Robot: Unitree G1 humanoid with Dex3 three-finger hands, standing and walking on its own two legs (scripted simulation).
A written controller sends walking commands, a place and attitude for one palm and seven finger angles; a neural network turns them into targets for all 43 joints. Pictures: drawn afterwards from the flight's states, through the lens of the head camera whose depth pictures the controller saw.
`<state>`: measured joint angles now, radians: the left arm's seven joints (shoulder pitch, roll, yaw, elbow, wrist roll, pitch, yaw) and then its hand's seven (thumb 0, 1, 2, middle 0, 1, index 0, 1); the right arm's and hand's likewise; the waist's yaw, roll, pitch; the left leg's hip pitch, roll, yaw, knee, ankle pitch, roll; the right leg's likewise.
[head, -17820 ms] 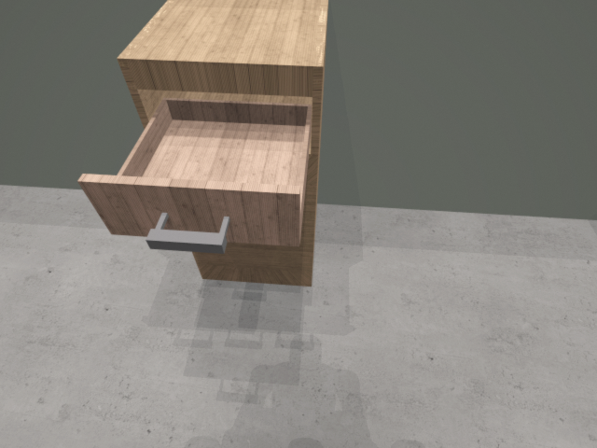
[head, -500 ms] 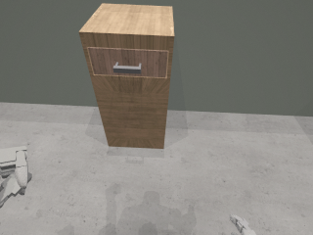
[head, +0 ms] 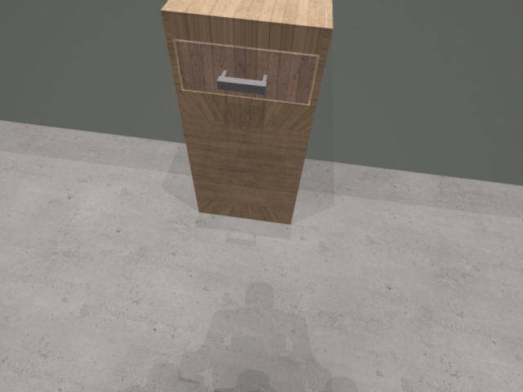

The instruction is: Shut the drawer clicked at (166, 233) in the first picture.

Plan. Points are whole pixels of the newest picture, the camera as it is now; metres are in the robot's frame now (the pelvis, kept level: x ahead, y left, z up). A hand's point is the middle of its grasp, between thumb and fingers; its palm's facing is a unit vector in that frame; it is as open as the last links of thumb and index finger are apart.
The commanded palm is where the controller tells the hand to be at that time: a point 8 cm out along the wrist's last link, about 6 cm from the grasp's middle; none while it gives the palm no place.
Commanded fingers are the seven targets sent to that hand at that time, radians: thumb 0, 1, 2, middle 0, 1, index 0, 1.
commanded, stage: let the arm hang, fingers relaxed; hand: left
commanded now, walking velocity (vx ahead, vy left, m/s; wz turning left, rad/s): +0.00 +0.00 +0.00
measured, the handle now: (243, 80) +0.88 +0.10 -0.03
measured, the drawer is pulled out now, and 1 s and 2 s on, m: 0.00 0.00 0.00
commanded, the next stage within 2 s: look to check the result in 0.64 s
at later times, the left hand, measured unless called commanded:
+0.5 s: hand out of the picture +0.00 +0.17 -0.17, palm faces +0.00 -0.98 -0.17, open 7.3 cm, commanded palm none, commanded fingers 0.00 0.90 0.90 -0.20 -0.30 -0.20 -0.30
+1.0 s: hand out of the picture +0.02 +0.16 -0.17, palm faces -0.01 -0.98 -0.19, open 7.4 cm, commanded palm none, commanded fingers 0.00 0.90 0.90 -0.20 -0.30 -0.20 -0.30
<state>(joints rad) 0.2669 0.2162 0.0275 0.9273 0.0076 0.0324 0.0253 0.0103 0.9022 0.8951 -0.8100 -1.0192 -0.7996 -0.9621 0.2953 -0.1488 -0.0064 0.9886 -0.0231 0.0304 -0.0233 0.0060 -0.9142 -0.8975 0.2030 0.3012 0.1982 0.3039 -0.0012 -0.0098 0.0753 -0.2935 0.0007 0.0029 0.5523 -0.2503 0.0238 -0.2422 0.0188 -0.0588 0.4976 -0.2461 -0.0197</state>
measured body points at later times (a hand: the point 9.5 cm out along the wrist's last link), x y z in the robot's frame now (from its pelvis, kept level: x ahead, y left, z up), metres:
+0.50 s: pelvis +0.00 +0.01 +0.01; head +0.01 +0.01 +0.46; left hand +0.00 +0.23 -0.15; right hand -0.02 -0.20 -0.16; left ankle +0.03 +0.10 -0.73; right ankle +0.01 -0.11 -0.73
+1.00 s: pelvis +0.01 -0.01 +0.01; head +0.02 -0.01 +0.46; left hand +0.02 +0.22 -0.15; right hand -0.02 -0.22 -0.16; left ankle +0.03 +0.10 -0.73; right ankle +0.01 -0.11 -0.73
